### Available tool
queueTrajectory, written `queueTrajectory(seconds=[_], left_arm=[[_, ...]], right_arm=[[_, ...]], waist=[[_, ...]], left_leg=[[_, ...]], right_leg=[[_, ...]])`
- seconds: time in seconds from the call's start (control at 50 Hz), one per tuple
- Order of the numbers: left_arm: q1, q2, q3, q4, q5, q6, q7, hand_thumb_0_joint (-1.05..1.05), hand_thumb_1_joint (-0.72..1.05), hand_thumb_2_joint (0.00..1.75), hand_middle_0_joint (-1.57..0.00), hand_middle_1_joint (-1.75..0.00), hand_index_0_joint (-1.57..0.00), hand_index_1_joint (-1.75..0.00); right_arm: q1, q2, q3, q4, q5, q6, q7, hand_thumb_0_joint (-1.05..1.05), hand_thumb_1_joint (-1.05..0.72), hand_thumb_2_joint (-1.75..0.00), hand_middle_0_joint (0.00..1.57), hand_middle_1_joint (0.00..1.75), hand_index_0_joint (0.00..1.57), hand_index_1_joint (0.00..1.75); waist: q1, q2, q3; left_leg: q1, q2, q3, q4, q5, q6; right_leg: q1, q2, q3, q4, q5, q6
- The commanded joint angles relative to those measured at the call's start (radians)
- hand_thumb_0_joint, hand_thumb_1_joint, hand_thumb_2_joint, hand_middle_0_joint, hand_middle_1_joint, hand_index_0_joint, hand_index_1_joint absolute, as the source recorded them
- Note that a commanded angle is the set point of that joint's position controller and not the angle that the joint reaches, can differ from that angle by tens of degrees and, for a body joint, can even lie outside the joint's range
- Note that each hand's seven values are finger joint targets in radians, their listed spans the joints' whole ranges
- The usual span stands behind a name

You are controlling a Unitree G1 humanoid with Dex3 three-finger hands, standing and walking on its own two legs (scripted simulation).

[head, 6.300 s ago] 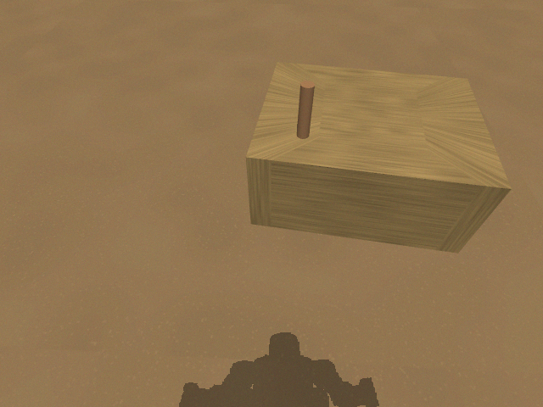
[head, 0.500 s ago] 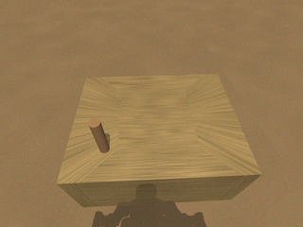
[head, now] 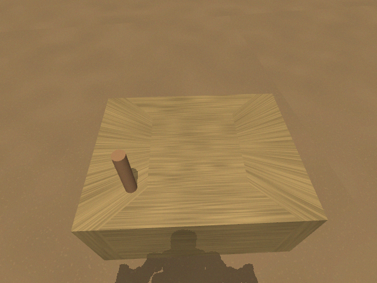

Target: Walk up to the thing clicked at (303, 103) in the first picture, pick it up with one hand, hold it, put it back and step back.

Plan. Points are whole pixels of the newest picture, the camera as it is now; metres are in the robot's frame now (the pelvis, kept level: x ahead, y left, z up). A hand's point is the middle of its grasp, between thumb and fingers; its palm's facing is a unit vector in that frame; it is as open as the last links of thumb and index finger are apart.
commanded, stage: stand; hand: left
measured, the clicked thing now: (125, 173) +0.52 +0.25 -0.25
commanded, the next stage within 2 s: go down in 0.34 s
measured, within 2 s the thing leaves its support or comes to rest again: neither
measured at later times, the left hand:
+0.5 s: hand out of the picture +0.09 +0.25 -0.15, palm faces +0.00 -0.94 -0.34, open 7.5 cm
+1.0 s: hand out of the picture +0.15 +0.27 -0.15, palm faces +0.03 -0.94 -0.33, open 16.4 cm
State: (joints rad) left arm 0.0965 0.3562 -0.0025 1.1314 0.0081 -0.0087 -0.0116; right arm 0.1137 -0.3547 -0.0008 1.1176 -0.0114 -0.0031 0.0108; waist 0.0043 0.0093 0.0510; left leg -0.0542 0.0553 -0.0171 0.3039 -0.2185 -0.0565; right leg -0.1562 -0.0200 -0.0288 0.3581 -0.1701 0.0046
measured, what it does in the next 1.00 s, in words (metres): stands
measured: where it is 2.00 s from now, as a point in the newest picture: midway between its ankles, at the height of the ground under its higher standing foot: outside the picture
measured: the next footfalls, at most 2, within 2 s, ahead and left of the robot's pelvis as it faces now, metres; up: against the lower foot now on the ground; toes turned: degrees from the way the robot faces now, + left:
none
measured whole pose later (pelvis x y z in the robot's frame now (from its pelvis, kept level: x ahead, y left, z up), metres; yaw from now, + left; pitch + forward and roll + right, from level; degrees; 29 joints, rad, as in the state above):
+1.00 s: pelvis -0.01 +0.02 -0.03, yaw +0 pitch +8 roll +0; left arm 0.16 0.32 0.11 0.57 0.02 0.31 -0.03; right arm 0.18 -0.27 -0.14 0.72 0.03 -0.09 -0.02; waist -0.01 0.02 -0.03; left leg -0.43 0.02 -0.01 0.68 -0.38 -0.02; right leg -0.50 -0.05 -0.01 0.66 -0.29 0.04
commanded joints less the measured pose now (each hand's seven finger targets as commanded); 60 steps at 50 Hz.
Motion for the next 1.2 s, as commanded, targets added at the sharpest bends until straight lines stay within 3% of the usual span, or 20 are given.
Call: queueTrajectory(seconds=[0.0,0.4,0.42,0.44,0.46,0.48,0.52,0.56,0.62,0.66,0.68,0.74,0.76,0.8,0.84,0.92,1.04,1.08,1.16,1.18], left_arm=[[-0.038,0.225,0.046,-0.062,-0.002,-0.022,0.018,0.00,0.90,0.90,-0.20,-0.30,-0.20,-0.30],[-0.026,0.221,0.045,-0.064,0.001,-0.024,0.017,0.00,0.90,0.90,-0.20,-0.30,-0.20,-0.30],[-0.031,0.224,0.046,-0.064,0.001,-0.024,0.018,0.00,0.82,0.82,-0.22,-0.30,-0.26,-0.26],[-0.382,-0.002,0.006,-0.415,-0.077,-0.099,0.022,0.00,0.74,0.74,-0.14,-0.22,-0.18,-0.18],[-0.338,0.115,0.046,-0.440,-0.071,-0.090,0.041,0.00,0.66,0.66,-0.06,-0.14,-0.10,-0.10],[-0.222,0.214,0.097,-0.296,-0.065,-0.044,0.057,0.00,0.58,0.58,-0.03,-0.06,-0.02,-0.04],[-0.082,0.191,0.114,-0.210,-0.055,0.024,0.045,0.00,0.42,0.42,-0.03,-0.01,-0.01,-0.03],[-0.214,0.209,0.108,-0.317,-0.043,0.025,0.051,0.00,0.31,0.26,-0.03,0.00,-0.01,-0.02],[-0.012,0.205,0.183,-0.217,0.008,0.109,0.030,0.00,0.09,0.19,-0.06,-0.01,-0.05,-0.03],[-0.005,0.174,0.166,-0.386,0.003,0.152,0.019,0.00,0.02,0.15,-0.07,-0.02,-0.06,-0.03],[-0.042,0.203,0.178,-0.477,0.003,0.179,0.019,0.00,0.02,0.14,-0.07,-0.01,-0.06,-0.02],[-0.065,0.097,0.119,-0.437,-0.010,0.256,-0.011,0.00,-0.15,0.11,-0.07,-0.02,-0.06,-0.03],[-0.104,0.111,0.122,-0.497,-0.008,0.260,-0.015,0.00,-0.20,0.10,-0.08,-0.03,-0.07,-0.04],[-0.092,0.206,0.183,-0.593,0.004,0.273,-0.014,0.00,-0.29,0.09,-0.08,-0.03,-0.07,-0.04],[-0.007,0.147,0.164,-0.604,0.007,0.288,-0.021,0.00,-0.45,0.05,-0.09,-0.04,-0.09,-0.05],[-0.069,0.168,0.176,-0.727,0.020,0.284,-0.008,0.00,-0.60,0.05,-0.09,-0.04,-0.08,-0.06],[0.055,0.138,0.192,-0.841,0.016,0.309,0.020,0.00,-0.61,0.04,-0.09,-0.05,-0.08,-0.06],[0.072,0.102,0.167,-0.816,0.008,0.332,0.015,0.00,-0.61,0.03,-0.09,-0.04,-0.07,-0.06],[0.100,0.136,0.194,-0.864,0.006,0.367,0.003,0.00,-0.61,0.02,-0.09,-0.04,-0.08,-0.05],[0.106,0.122,0.177,-0.878,0.007,0.374,-0.002,0.00,-0.61,0.02,-0.09,-0.05,-0.08,-0.06]], right_arm=[[-0.018,-0.209,-0.040,-0.057,-0.001,-0.018,-0.018,0.00,-0.90,-0.90,0.20,0.30,0.20,0.30],[-0.006,-0.209,-0.042,-0.058,0.000,-0.016,-0.017,0.00,-0.90,-0.90,0.20,0.30,0.20,0.30],[-0.004,-0.211,-0.044,-0.060,-0.001,-0.016,-0.017,0.00,-0.82,-0.82,0.12,0.22,0.12,0.22],[-0.355,-0.006,-0.001,-0.411,0.102,-0.139,-0.032,0.00,-0.74,-0.74,0.04,0.14,0.05,0.14],[-0.328,-0.073,-0.015,-0.442,0.094,-0.167,-0.044,0.00,-0.66,-0.66,0.04,0.06,0.05,0.06],[-0.233,-0.162,-0.066,-0.309,0.089,-0.153,-0.060,0.00,-0.58,-0.58,0.04,0.05,0.05,0.05],[-0.205,-0.170,-0.112,-0.256,0.090,-0.136,-0.066,0.00,-0.42,-0.42,0.04,0.05,0.05,0.05],[-0.222,-0.175,-0.131,-0.318,0.083,-0.165,-0.076,0.00,-0.26,-0.26,0.04,0.05,0.05,0.05],[0.022,-0.150,-0.199,-0.253,0.045,-0.143,-0.056,0.00,-0.04,-0.19,0.05,0.05,0.05,0.05],[0.036,-0.164,-0.213,-0.413,0.053,-0.141,-0.050,0.00,0.03,-0.17,0.05,0.05,0.05,0.05],[0.003,-0.149,-0.199,-0.477,0.062,-0.135,-0.049,0.00,0.07,-0.16,0.05,0.05,0.05,0.05],[-0.020,-0.045,-0.131,-0.424,0.074,-0.108,-0.032,0.00,0.22,-0.12,0.05,0.05,0.05,0.05],[-0.054,-0.050,-0.140,-0.449,0.075,-0.114,-0.032,0.00,0.25,-0.11,0.05,0.05,0.05,0.05],[-0.022,-0.098,-0.189,-0.494,0.066,-0.115,-0.031,0.00,0.30,-0.10,0.05,0.05,0.05,0.05],[0.051,-0.098,-0.203,-0.487,0.060,-0.112,-0.028,0.00,0.37,-0.08,0.05,0.05,0.05,0.05],[-0.069,-0.105,-0.198,-0.567,0.050,-0.145,-0.049,0.00,0.47,-0.06,0.05,0.05,0.05,0.05],[-0.004,-0.094,-0.197,-0.559,0.029,-0.173,-0.077,0.00,0.48,-0.05,0.05,0.05,0.05,0.05],[0.025,-0.063,-0.181,-0.559,0.031,-0.170,-0.077,0.00,0.49,-0.05,0.05,0.05,0.05,0.05],[0.065,-0.064,-0.184,-0.596,0.033,-0.159,-0.078,0.00,0.50,-0.05,0.05,0.05,0.05,0.05],[0.097,-0.063,-0.190,-0.585,0.034,-0.155,-0.077,0.00,0.51,-0.05,0.05,0.05,0.05,0.05]], waist=[[-0.004,-0.012,-0.073],[-0.002,-0.012,-0.073],[-0.005,-0.016,-0.073],[-0.041,0.033,-0.079],[-0.028,0.019,-0.096],[-0.028,0.003,-0.053],[-0.003,-0.012,-0.071],[-0.008,-0.021,-0.246],[-0.013,-0.006,-0.249],[-0.029,-0.036,-0.393],[-0.016,-0.009,-0.406],[-0.027,-0.044,-0.183],[-0.030,-0.025,-0.183],[-0.013,-0.006,-0.231],[-0.027,-0.006,-0.231],[-0.011,0.012,-0.268],[0.001,0.054,-0.361],[-0.013,0.025,-0.305],[-0.005,0.017,-0.304],[-0.016,0.031,-0.295]], left_leg=[[-0.048,0.079,-0.043,-0.043,0.147,0.056],[-0.047,0.079,-0.043,-0.036,0.137,0.061],[-0.049,0.078,-0.041,-0.034,0.138,0.060],[-0.201,-0.075,0.073,0.087,0.059,0.056],[-0.174,-0.069,0.072,0.078,0.020,0.057],[-0.198,-0.065,0.067,0.074,-0.032,0.053],[-0.252,-0.059,0.061,0.132,0.018,0.048],[-0.255,-0.062,0.051,0.178,0.081,0.056],[-0.329,-0.076,0.053,0.236,0.090,0.062],[-0.234,-0.078,0.054,0.219,0.160,0.061],[-0.224,-0.081,0.055,0.206,0.189,0.057],[-0.331,-0.080,0.052,0.226,0.069,0.059],[-0.353,-0.078,0.053,0.240,0.029,0.060],[-0.366,-0.075,0.050,0.239,-0.020,0.060],[-0.358,-0.076,0.052,0.247,0.017,0.062],[-0.361,-0.063,0.028,0.279,0.046,0.051],[-0.315,-0.059,0.019,0.321,0.149,0.039],[-0.359,-0.052,0.009,0.330,0.167,0.035],[-0.371,-0.059,0.015,0.343,0.190,0.033],[-0.362,-0.060,0.019,0.349,0.200,0.031]], right_leg=[[0.060,-0.111,0.096,-0.050,0.155,-0.028],[0.063,-0.109,0.099,-0.059,0.155,-0.028],[0.064,-0.110,0.101,-0.059,0.154,-0.028],[-0.057,-0.010,0.007,0.008,0.042,-0.002],[-0.022,-0.017,0.011,-0.007,-0.005,0.003],[-0.051,-0.007,0.001,0.002,-0.064,-0.004],[-0.062,0.010,-0.006,0.055,-0.014,-0.008],[-0.016,0.005,-0.002,0.108,0.075,0.002],[-0.086,0.012,-0.006,0.167,0.094,-0.002],[-0.021,0.018,-0.010,0.162,0.169,0.002],[-0.013,0.013,-0.012,0.157,0.191,0.000],[-0.190,0.016,-0.023,0.159,0.050,0.000],[-0.219,0.015,-0.021,0.172,0.009,-0.002],[-0.202,0.014,-0.020,0.179,-0.045,-0.005],[-0.194,0.013,-0.015,0.184,-0.005,-0.004],[-0.207,0.009,-0.016,0.227,0.004,-0.004],[-0.165,0.007,-0.020,0.282,0.087,-0.012],[-0.198,0.012,-0.027,0.290,0.097,-0.009],[-0.198,0.010,-0.033,0.299,0.115,-0.007],[-0.212,0.009,-0.032,0.303,0.124,-0.007]])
